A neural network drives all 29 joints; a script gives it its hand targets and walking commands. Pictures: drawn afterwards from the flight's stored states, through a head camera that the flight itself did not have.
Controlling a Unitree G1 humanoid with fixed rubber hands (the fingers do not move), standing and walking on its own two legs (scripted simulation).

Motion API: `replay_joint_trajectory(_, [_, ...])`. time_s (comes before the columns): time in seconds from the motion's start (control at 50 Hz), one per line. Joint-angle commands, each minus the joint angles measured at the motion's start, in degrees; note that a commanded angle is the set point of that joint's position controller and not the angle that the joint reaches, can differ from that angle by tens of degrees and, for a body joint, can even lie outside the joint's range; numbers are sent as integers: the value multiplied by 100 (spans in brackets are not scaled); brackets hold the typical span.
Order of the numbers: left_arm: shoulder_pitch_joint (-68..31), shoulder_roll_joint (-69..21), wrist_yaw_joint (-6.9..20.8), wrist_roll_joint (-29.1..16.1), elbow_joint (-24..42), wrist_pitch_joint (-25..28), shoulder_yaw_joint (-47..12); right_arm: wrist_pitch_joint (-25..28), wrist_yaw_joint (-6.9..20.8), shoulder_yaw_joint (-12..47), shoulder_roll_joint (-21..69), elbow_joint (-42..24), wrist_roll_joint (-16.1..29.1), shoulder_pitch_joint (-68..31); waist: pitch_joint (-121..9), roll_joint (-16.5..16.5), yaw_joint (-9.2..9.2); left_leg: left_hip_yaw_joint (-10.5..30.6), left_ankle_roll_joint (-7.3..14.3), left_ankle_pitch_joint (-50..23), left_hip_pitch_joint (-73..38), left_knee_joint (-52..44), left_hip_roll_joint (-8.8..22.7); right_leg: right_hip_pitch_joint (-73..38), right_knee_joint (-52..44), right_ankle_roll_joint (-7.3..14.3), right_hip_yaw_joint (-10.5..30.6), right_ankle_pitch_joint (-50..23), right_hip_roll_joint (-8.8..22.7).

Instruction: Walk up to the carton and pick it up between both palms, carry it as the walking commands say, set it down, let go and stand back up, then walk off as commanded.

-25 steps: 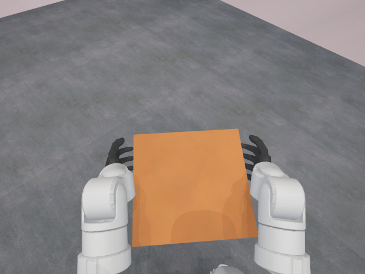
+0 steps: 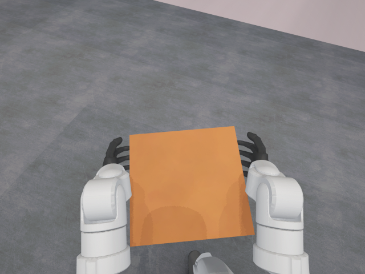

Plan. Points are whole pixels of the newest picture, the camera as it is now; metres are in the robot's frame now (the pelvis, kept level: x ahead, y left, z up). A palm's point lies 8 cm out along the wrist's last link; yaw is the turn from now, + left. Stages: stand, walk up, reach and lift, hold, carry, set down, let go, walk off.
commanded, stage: carry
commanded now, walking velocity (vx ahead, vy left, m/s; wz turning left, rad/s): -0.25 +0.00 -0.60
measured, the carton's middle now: (186, 189) +0.31 -0.01 -0.03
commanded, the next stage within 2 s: none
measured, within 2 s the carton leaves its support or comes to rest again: neither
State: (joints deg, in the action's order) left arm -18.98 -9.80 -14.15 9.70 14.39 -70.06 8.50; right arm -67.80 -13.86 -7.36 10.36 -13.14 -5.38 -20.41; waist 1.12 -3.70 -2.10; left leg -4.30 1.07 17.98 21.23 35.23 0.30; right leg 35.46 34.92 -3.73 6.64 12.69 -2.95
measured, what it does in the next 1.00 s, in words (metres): walks backwards, turning right: right foot, then left foot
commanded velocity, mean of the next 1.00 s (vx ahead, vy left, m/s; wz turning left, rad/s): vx -0.25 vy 0.00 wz -0.60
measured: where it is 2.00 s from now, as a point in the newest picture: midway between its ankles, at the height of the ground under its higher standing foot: outside the picture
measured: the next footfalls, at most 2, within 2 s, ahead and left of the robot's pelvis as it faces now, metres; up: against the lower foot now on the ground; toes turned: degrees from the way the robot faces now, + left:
right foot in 0.28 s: -0.12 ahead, -0.17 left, +0.00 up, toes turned -13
left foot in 0.64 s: -0.20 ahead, +0.10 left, +0.00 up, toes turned -20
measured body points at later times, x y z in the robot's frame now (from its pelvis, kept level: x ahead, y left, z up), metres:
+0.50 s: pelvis -0.20 -0.02 +0.01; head -0.16 -0.05 +0.45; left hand +0.14 -0.01 +0.07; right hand +0.03 -0.27 +0.07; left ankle -0.15 +0.11 -0.66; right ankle -0.16 -0.16 -0.72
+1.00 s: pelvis -0.39 +0.04 +0.00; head -0.37 +0.03 +0.45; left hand -0.05 +0.01 +0.09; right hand -0.19 -0.24 +0.08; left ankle -0.24 +0.11 -0.72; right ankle -0.50 -0.06 -0.73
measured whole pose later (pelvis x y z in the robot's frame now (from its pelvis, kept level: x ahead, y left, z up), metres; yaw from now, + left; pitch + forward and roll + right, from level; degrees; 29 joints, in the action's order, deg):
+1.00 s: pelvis -0.39 +0.04 +0.00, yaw -35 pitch +3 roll -2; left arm -21.7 -10.7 -20.9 4.1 12.8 -70.8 9.3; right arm -68.3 -8.0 -8.7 10.1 -11.7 -10.7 -19.9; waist -1.1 0.9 4.6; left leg -10.7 -1.4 9.1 27.2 34.5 11.5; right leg 16.2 33.1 -2.4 -2.1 19.9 1.2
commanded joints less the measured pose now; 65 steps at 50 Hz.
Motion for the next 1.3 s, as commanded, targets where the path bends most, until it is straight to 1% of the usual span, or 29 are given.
replay_joint_trajectory(0.0, [-3376, -5697, 2317, -2861, 595, 76, -4156, -194, 2472, 3583, 6184, 122, 2326, -2296, -2110, 1574, 244, 1891, 1330, -3044, -656, -1570, 2950, 172, 3482, -5, -366, 2011, 133])
replay_joint_trajectory(0.02, [-3380, -5838, 2338, -2938, 568, 90, -4223, -152, 2475, 3571, 6104, 20, 2270, -2326, -2081, 1039, 287, 1095, 986, -3399, -473, -1362, 2485, -62, 4084, 67, -281, 1587, 164])
replay_joint_trajectory(0.08, [-3452, -5821, 2387, -3164, 572, 31, -4270, -74, 2396, 3418, 5952, -113, 2128, -2335, -2208, 1409, 305, -27, 534, -3830, -1578, -834, 1611, 113, 3282, -108, -736, 1091, 243])
replay_joint_trajectory(0.2, [-3110, -5676, 2437, -3286, 34, -163, -4128, -112, 2220, 3427, 5634, -105, 1821, -1972, -2659, 1853, 149, 371, 768, -4015, -2229, -665, 2107, -1056, 613, 91, -1183, 1630, 186])
replay_joint_trajectory(0.24, [-2948, -5741, 2508, -3213, -234, -191, -4017, -115, 2206, 3472, 5682, 101, 1779, -1860, -2431, 1615, 212, 170, 421, -3784, -1791, -332, 2016, -1716, -1014, 235, -1011, 565, 305])
replay_joint_trajectory(0.26, [-2877, -5746, 2553, -3167, -346, -197, -3922, -105, 2201, 3509, 5714, 180, 1799, -1852, -2254, 1105, 205, -65, 61, -2987, -1099, 151, 1780, -2282, -1658, 276, -539, 43, 635])
replay_joint_trajectory(0.28, [-2817, -5692, 2589, -3125, -417, -209, -3778, -100, 2194, 3564, 5702, 244, 1801, -1944, -2167, -144, 193, -298, -339, -644, 423, 898, 1369, -2994, -1558, 475, 906, -1739, 1771])
replay_joint_trajectory(0.3, [-2661, -5701, 2599, -3018, -622, -122, -3745, -113, 2228, 3642, 5839, 92, 1861, -2196, -2037, -2173, 270, -349, -587, 2098, 1825, 1516, 632, -2927, -1265, 1453, 2164, -4260, 2982])
replay_joint_trajectory(0.32, [-3132, -5787, 2626, -3141, -257, -116, -3693, -58, 2214, 3809, 6000, 44, 1935, -2434, -2101, -1381, 198, 227, -599, 1953, 1653, 2539, 734, -3052, -746, 1388, 1508, -5518, 2616])
replay_joint_trajectory(0.36, [-2935, -5738, 2584, -2880, -175, -54, -3520, -32, 2263, 4027, 6140, -231, 2318, -2753, -2206, -906, 163, 347, -556, 1069, 1441, 3031, 585, -2585, -834, 973, 625, -4066, 1861])
replay_joint_trajectory(0.4, [-2984, -5719, 2504, -2742, 75, 15, -3424, -63, 2308, 4145, 6193, -421, 2566, -2975, -2398, -839, 186, 205, -598, 488, 1548, 3169, 495, -2682, -817, 891, 309, -3069, 1496])
replay_joint_trajectory(0.54, [-2581, -5405, 2185, -2301, 468, 98, -3428, -288, 2404, 4034, 5995, -206, 2773, -2590, -2776, -701, 359, 241, -490, 930, 771, 1366, -1, -2928, -1377, 1072, 1454, -1688, 1676])
replay_joint_trajectory(0.58, [-2519, -5387, 2175, -2314, 512, 85, -3552, -303, 2427, 3961, 6005, -49, 2701, -2396, -2902, -811, 377, 177, -370, 987, 75, 512, -207, -2767, -1542, 889, 1540, -1639, 1581])
replay_joint_trajectory(0.62, [-2528, -5407, 2190, -2418, 487, 40, -3703, -291, 2428, 3891, 6042, 95, 2588, -2124, -3001, -898, 259, -7, -205, 559, -1515, -1279, -141, -1954, -1618, 221, 1029, -1289, 1082])
replay_joint_trajectory(0.64, [-2503, -5488, 2217, -2529, 408, 7, -3805, -267, 2421, 3815, 6011, 127, 2512, -2019, -2951, -12, 299, 978, -39, 753, -2224, -1834, 767, -1189, -1024, 24, 687, -258, 648])
replay_joint_trajectory(0.66, [-2864, -5599, 2283, -2708, 606, -41, -3948, -163, 2412, 3682, 6122, 195, 2351, -2026, -2488, 2472, 220, 2759, 1003, -499, -1603, -1914, 2774, 247, 981, -166, -530, 1579, -375])
replay_joint_trajectory(0.68, [-3330, -5675, 2296, -2833, 620, 25, -4103, -167, 2436, 3501, 6229, 40, 2333, -2258, -2099, 2207, 214, 2349, 1374, -2476, -1068, -1691, 3254, 645, 2757, -95, -507, 2267, 18])
replay_joint_trajectory(0.72, [-3230, -5881, 2330, -2947, 557, 88, -4203, -122, 2462, 3486, 6014, -125, 2229, -2260, -2157, 925, 283, 888, 838, -3197, -575, -1406, 2383, 55, 4148, 56, -235, 1456, 85])
replay_joint_trajectory(0.76, [-3283, -5915, 2369, -3123, 605, 66, -4265, -58, 2420, 3436, 5929, -186, 2160, -2350, -2187, 1147, 330, -37, 571, -3260, -1185, -1106, 1727, 185, 3989, -90, -490, 861, 191])
replay_joint_trajectory(0.84, [-3312, -5717, 2381, -3334, 330, -84, -4290, -43, 2266, 3391, 5607, -429, 2045, -2344, -2548, 1616, 250, 45, 662, -3993, -2074, -770, 1779, -276, 2346, -191, -964, 1455, 165])
replay_joint_trajectory(0.94, [-2781, -5782, 2487, -3217, -363, -202, -4041, -119, 2215, 3438, 5557, -61, 1825, -2044, -2532, 1767, 221, 226, 627, -3973, -2017, -566, 2146, -1365, -306, 179, -1182, 1030, 245])
replay_joint_trajectory(0.98, [-2649, -5797, 2583, -3130, -578, -201, -3842, -104, 2214, 3557, 5640, 106, 1859, -2056, -2230, 942, 250, -169, -14, -2744, -759, 257, 1761, -2467, -1705, 263, -391, -230, 775])
replay_joint_trajectory(1.0, [-2665, -5714, 2617, -3112, -650, -215, -3696, -107, 2211, 3628, 5694, 217, 1848, -2125, -2147, -565, 211, -438, -417, 437, 943, 1055, 1253, -3202, -1470, 541, 1310, -2549, 2108])
replay_joint_trajectory(1.02, [-2662, -5759, 2619, -3006, -704, -105, -3702, -105, 2244, 3731, 5862, 11, 1940, -2443, -2025, -2293, 280, -282, -641, 2247, 2044, 1812, 682, -3112, -1069, 1473, 2069, -5165, 2983])
replay_joint_trajectory(1.04, [-2943, -5810, 2638, -3057, -436, -87, -3595, -59, 2234, 3866, 5978, -40, 2043, -2662, -2195, -1489, 254, 252, -621, 1905, 1783, 2662, 741, -3135, -705, 1327, 1371, -5615, 2432])
replay_joint_trajectory(1.06, [-2777, -5777, 2623, -2932, -444, -60, -3474, -38, 2251, 3964, 6074, -153, 2256, -2774, -2246, -1052, 233, 273, -581, 1468, 1724, 2959, 584, -2878, -723, 1055, 861, -4940, 2033])
replay_joint_trajectory(1.12, [-2868, -5789, 2504, -2736, -99, 51, -3389, -49, 2303, 4132, 6156, -394, 2608, -3112, -2538, -712, 204, 181, -607, 519, 1703, 3309, 521, -2843, -751, 864, 249, -3020, 1450])
replay_joint_trajectory(1.2, [-2563, -5603, 2259, -2380, 85, 143, -3316, -196, 2373, 4095, 5967, -426, 2854, -3090, -2639, -634, 297, 122, -627, 604, 1545, 2354, 326, -2851, -1241, 1113, 828, -759, 1547])
replay_joint_trajectory(1.28, [-2455, -5560, 2157, -2250, 214, 201, -3478, -293, 2497, 3943, 5869, -49, 2774, -2734, -2853, -724, 360, 64, -401, 919, 449, 821, 6, -2656, -1536, 1102, 1234, -119, 1681])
